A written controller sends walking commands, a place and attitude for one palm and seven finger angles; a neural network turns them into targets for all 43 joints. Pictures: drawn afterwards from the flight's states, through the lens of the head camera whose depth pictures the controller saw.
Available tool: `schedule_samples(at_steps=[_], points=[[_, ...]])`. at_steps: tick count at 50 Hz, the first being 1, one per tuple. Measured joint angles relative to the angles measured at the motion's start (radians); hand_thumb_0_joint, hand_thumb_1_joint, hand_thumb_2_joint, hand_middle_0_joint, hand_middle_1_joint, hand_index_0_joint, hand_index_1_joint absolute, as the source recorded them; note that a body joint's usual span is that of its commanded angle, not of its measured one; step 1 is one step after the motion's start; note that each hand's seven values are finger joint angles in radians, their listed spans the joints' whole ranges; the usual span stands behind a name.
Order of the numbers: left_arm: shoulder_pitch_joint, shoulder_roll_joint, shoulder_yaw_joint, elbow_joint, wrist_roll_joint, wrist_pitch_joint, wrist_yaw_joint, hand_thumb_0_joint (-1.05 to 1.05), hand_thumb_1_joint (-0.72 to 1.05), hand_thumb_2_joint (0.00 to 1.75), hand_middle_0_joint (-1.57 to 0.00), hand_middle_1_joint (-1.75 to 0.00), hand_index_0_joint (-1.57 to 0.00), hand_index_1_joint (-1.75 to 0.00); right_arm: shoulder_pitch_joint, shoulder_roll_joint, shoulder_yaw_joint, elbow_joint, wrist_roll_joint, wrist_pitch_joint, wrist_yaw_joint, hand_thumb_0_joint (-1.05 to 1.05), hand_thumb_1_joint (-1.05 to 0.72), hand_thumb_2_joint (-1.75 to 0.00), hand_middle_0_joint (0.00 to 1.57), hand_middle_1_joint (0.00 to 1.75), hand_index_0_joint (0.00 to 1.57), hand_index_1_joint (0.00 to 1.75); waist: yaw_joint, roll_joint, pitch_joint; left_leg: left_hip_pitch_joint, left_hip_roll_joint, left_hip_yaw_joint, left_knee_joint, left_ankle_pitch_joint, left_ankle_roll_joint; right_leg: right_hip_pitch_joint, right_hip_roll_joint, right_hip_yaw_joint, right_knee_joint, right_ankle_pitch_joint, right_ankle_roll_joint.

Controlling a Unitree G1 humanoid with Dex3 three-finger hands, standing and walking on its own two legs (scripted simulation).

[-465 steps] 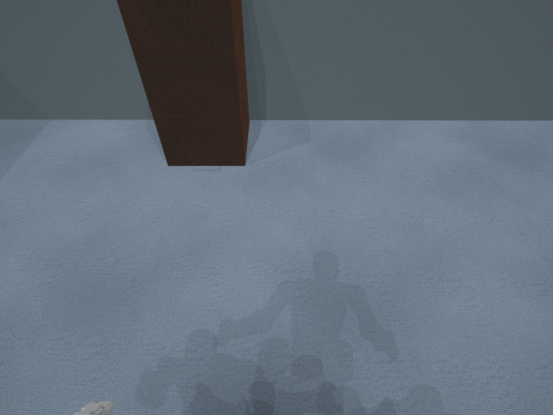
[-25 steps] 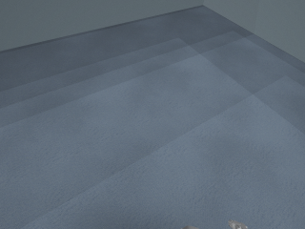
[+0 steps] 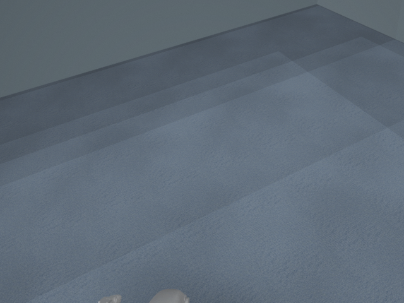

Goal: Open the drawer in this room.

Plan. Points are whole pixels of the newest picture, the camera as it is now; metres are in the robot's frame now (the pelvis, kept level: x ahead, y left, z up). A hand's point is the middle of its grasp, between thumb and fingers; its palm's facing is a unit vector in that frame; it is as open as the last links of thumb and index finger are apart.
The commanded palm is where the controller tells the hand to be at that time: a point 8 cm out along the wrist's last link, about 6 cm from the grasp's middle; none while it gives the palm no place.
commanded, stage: turn or walk to find it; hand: left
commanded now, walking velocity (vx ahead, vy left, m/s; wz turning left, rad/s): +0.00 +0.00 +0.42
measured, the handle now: out of the picture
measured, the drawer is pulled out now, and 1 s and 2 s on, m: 0.00 0.00 0.00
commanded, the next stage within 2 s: none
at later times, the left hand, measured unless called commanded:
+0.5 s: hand out of the picture -0.02 +0.28 -0.17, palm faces +0.26 -0.94 -0.24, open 7.4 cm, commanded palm none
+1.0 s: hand out of the picture -0.04 +0.20 -0.15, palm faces +0.42 -0.87 -0.26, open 7.4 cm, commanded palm none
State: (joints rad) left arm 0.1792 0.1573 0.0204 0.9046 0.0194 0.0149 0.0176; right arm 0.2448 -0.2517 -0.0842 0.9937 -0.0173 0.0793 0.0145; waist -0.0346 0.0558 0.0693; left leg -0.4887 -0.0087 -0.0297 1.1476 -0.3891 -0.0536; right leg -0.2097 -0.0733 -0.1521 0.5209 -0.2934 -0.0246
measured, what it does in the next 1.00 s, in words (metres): steps on the spot, turning left: left foot, then right foot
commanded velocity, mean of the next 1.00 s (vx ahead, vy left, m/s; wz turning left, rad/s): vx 0.00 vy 0.00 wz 0.42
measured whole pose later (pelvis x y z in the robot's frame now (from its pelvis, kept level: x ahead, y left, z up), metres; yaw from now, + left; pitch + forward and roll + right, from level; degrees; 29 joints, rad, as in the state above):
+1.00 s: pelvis -0.03 -0.01 +0.00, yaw +26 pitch -2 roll +2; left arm 0.21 0.16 0.02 0.92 0.02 0.02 0.02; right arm 0.25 -0.25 -0.08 1.00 -0.02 0.08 0.02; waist -0.03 0.04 0.07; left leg -0.48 0.01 -0.03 1.14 -0.38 -0.07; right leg -0.20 -0.08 -0.18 0.51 -0.28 -0.03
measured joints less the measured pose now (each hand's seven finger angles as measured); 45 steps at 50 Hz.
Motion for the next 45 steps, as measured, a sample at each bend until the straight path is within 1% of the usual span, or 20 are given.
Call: schedule_samples(at_steps=[2,4,9,11,13,14,15,17,20,23,28,32,35,36,38,39,40,42,43,45], points=[[0.006,-0.001,0.000,0.006,0.002,-0.001,0.001,0.01,0.90,0.90,-0.20,-0.30,-0.20,-0.30,0.004,0.001,0.001,0.007,0.000,0.003,0.002,0.01,-0.91,-0.90,0.20,0.29,0.20,0.30,0.000,-0.009,0.004,0.009,0.021,0.010,-0.008,0.004,-0.011,0.008,-0.012,-0.020,-0.007,0.002,0.001],[0.012,0.001,0.001,0.010,0.004,-0.002,0.000,0.01,0.90,0.90,-0.20,-0.30,-0.20,-0.30,0.001,0.004,0.004,0.014,0.001,0.006,0.002,0.01,-0.91,-0.90,0.19,0.29,0.20,0.30,0.006,-0.020,0.008,0.030,0.037,0.022,-0.057,-0.012,-0.018,0.010,-0.024,-0.039,-0.008,0.001,0.004],[0.031,0.022,0.008,0.027,0.011,0.000,-0.004,0.01,0.90,0.90,-0.21,-0.30,-0.20,-0.30,-0.034,0.014,0.017,0.015,0.008,0.002,0.001,0.01,-0.91,-0.90,0.19,0.29,0.20,0.30,0.032,-0.051,0.024,0.115,0.052,0.064,-0.267,-0.062,-0.015,-0.004,-0.056,-0.079,0.020,-0.010,0.021],[0.040,0.038,0.014,0.037,0.011,0.004,-0.005,0.01,0.90,0.90,-0.21,-0.30,-0.20,-0.30,-0.055,0.019,0.023,0.005,0.011,-0.006,0.001,0.01,-0.91,-0.90,0.19,0.29,0.20,0.30,0.042,-0.064,0.028,0.157,0.048,0.084,-0.367,-0.052,-0.007,-0.017,-0.069,-0.094,0.046,-0.020,0.033],[0.053,0.056,0.022,0.047,0.007,0.011,-0.006,0.01,0.90,0.90,-0.21,-0.30,-0.20,-0.30,-0.070,0.019,0.028,-0.012,0.011,-0.022,0.001,0.01,-0.91,-0.90,0.19,0.29,0.20,0.30,0.046,-0.071,0.025,0.218,0.044,0.106,-0.516,0.040,0.004,-0.036,-0.083,-0.111,0.092,-0.041,0.050],[0.058,0.068,0.029,0.052,0.002,0.018,-0.006,0.01,0.90,0.90,-0.21,-0.30,-0.20,-0.30,-0.079,0.023,0.028,-0.018,0.009,-0.033,0.001,0.01,-0.91,-0.90,0.19,0.29,0.20,0.30,0.048,-0.084,0.024,0.226,0.034,0.112,-0.547,0.052,0.044,-0.056,-0.097,-0.107,0.134,-0.056,0.060],[0.060,0.082,0.034,0.058,-0.001,0.029,-0.005,0.01,0.90,0.90,-0.21,-0.30,-0.20,-0.30,-0.089,0.031,0.030,-0.024,0.007,-0.040,0.001,0.01,-0.91,-0.90,0.19,0.29,0.20,0.30,0.056,-0.103,0.027,0.220,0.023,0.117,-0.533,0.049,0.070,-0.085,-0.102,-0.073,0.201,-0.129,0.070],[0.060,0.098,0.040,0.073,-0.001,0.054,0.002,0.01,0.90,0.90,-0.20,-0.30,-0.20,-0.30,-0.101,0.040,0.037,-0.037,0.005,-0.054,-0.005,0.01,-0.91,-0.90,0.19,0.29,0.20,0.30,0.063,-0.107,0.027,0.220,0.022,0.113,-0.528,0.047,0.093,-0.148,-0.072,0.004,0.362,-0.229,0.083],[0.048,0.109,0.046,0.090,-0.002,0.064,-0.003,0.01,0.91,0.90,-0.20,-0.30,-0.20,-0.30,-0.103,0.048,0.046,-0.049,0.003,-0.061,-0.018,0.01,-0.91,-0.90,0.20,0.29,0.20,0.30,0.061,-0.097,0.021,0.246,0.018,0.091,-0.590,0.084,0.098,-0.213,-0.041,0.066,0.532,-0.182,0.094],[0.035,0.112,0.046,0.082,-0.003,0.055,-0.009,0.01,0.91,0.90,-0.20,-0.30,-0.20,-0.30,-0.099,0.053,0.053,-0.048,0.005,-0.064,-0.021,0.01,-0.91,-0.90,0.20,0.30,0.20,0.30,0.064,-0.091,0.012,0.272,0.007,0.071,-0.660,0.129,0.104,-0.239,-0.033,0.095,0.571,-0.122,0.105],[0.010,0.104,0.041,0.059,-0.004,0.049,-0.009,0.01,0.91,0.90,-0.20,-0.30,-0.19,-0.30,-0.083,0.059,0.053,-0.048,0.006,-0.061,-0.018,0.01,-0.91,-0.90,0.20,0.30,0.20,0.30,0.055,-0.080,-0.001,0.283,-0.013,0.039,-0.709,0.167,0.106,-0.228,-0.023,0.117,0.508,-0.103,0.117],[-0.019,0.087,0.036,0.041,-0.006,0.050,-0.007,0.01,0.91,0.90,-0.20,-0.30,-0.19,-0.30,-0.063,0.059,0.046,-0.046,0.001,-0.054,-0.015,0.01,-0.91,-0.90,0.20,0.30,0.20,0.30,0.034,-0.066,-0.003,0.268,-0.026,0.010,-0.704,0.177,0.099,-0.192,-0.003,0.122,0.408,-0.132,0.114],[-0.036,0.068,0.029,0.024,-0.009,0.043,-0.006,0.01,0.91,0.90,-0.20,-0.30,-0.19,-0.30,-0.048,0.052,0.039,-0.039,-0.003,-0.044,-0.014,0.01,-0.90,-0.90,0.20,0.30,0.20,0.30,0.019,-0.048,-0.004,0.246,-0.033,-0.013,-0.683,0.177,0.087,-0.148,0.017,0.117,0.294,-0.135,0.102],[-0.040,0.062,0.026,0.018,-0.010,0.038,-0.006,0.01,0.91,0.90,-0.20,-0.30,-0.20,-0.30,-0.043,0.048,0.036,-0.037,-0.003,-0.040,-0.013,0.01,-0.90,-0.90,0.20,0.30,0.20,0.30,0.015,-0.042,-0.005,0.236,-0.035,-0.021,-0.672,0.175,0.082,-0.128,0.025,0.114,0.244,-0.121,0.098],[-0.039,0.053,0.020,0.003,-0.012,0.024,-0.006,0.01,0.91,0.90,-0.20,-0.30,-0.20,-0.30,-0.028,0.042,0.030,-0.032,0.000,-0.035,-0.013,0.01,-0.90,-0.90,0.20,0.30,0.20,0.30,0.011,-0.034,-0.010,0.208,-0.045,-0.036,-0.635,0.164,0.067,-0.065,0.035,0.104,0.091,-0.038,0.090],[-0.035,0.048,0.018,-0.003,-0.009,0.013,-0.005,0.01,0.91,0.90,-0.20,-0.30,-0.20,-0.30,-0.019,0.038,0.026,-0.031,0.004,-0.033,-0.011,0.01,-0.90,-0.90,0.20,0.30,0.20,0.30,0.013,-0.029,-0.015,0.186,-0.049,-0.042,-0.601,0.151,0.059,-0.040,0.036,0.096,0.030,-0.026,0.062],[-0.035,0.037,0.015,-0.003,-0.004,0.006,-0.003,0.01,0.91,0.90,-0.20,-0.30,-0.20,-0.30,-0.018,0.030,0.020,-0.026,0.007,-0.029,-0.011,0.01,-0.91,-0.90,0.20,0.30,0.20,0.30,0.012,-0.011,-0.010,0.158,-0.046,-0.051,-0.536,0.078,0.050,-0.042,0.043,0.082,0.036,-0.024,0.033],[-0.024,0.021,0.008,-0.007,-0.002,0.001,-0.001,0.01,0.91,0.90,-0.20,-0.30,-0.20,-0.30,-0.012,0.021,0.010,-0.019,0.004,-0.013,-0.012,0.01,-0.91,-0.90,0.20,0.30,0.20,0.30,0.009,-0.001,-0.006,0.089,-0.054,-0.045,-0.337,-0.049,0.039,-0.040,0.034,0.058,0.048,-0.019,0.002],[-0.016,0.014,0.006,-0.007,-0.003,0.001,-0.001,0.01,0.91,0.90,-0.20,-0.30,-0.20,-0.30,-0.011,0.017,0.006,-0.015,0.003,-0.006,-0.010,0.01,-0.91,-0.90,0.20,0.30,0.20,0.30,0.009,0.000,-0.006,0.056,-0.054,-0.036,-0.234,-0.062,0.034,-0.032,0.028,0.048,0.040,-0.013,-0.004],[-0.001,0.006,0.003,-0.002,-0.003,0.002,-0.001,0.01,0.90,0.90,-0.20,-0.30,-0.20,-0.30,-0.008,0.008,0.000,-0.008,0.000,-0.001,-0.004,0.01,-0.91,-0.90,0.20,0.30,0.20,0.30,0.007,0.003,-0.004,0.010,-0.037,-0.019,-0.077,-0.030,0.021,-0.012,0.020,0.028,0.016,0.000,-0.007]])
